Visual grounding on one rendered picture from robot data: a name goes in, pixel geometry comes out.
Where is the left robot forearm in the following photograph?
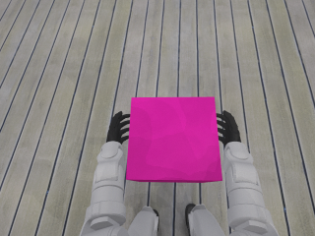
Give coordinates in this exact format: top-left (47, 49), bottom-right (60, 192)
top-left (79, 141), bottom-right (126, 236)

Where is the robot left upper arm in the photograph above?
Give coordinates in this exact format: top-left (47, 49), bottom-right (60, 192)
top-left (83, 225), bottom-right (129, 236)

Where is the robot left hand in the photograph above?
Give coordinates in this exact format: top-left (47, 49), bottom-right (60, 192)
top-left (106, 111), bottom-right (131, 145)

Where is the robot right thigh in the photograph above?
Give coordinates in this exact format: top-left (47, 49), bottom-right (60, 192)
top-left (188, 209), bottom-right (225, 236)

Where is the robot left thigh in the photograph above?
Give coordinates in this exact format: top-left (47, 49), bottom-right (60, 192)
top-left (127, 210), bottom-right (159, 236)

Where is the robot thigh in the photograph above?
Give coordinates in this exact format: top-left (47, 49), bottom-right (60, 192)
top-left (127, 210), bottom-right (159, 236)
top-left (188, 209), bottom-right (225, 236)

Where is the carton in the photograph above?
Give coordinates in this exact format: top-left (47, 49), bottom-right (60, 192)
top-left (126, 96), bottom-right (222, 183)

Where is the right robot forearm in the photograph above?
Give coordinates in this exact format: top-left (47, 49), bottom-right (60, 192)
top-left (222, 142), bottom-right (280, 236)

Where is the robot right hand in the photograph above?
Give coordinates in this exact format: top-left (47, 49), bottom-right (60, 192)
top-left (216, 110), bottom-right (241, 146)

